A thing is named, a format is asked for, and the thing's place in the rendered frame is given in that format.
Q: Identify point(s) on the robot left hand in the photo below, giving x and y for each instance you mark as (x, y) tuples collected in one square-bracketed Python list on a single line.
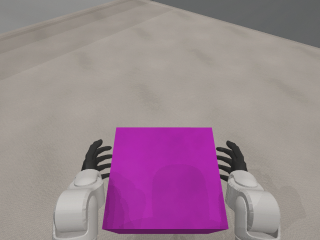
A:
[(91, 160)]

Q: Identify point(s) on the left robot forearm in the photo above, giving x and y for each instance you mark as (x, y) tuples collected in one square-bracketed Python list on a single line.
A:
[(75, 214)]

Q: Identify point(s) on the robot right hand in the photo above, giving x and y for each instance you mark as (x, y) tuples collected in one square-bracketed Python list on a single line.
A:
[(236, 161)]

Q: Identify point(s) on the carton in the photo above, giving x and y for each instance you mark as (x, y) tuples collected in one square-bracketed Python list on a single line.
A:
[(164, 180)]

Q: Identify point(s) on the right robot forearm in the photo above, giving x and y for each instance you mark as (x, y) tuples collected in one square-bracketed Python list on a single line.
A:
[(256, 212)]

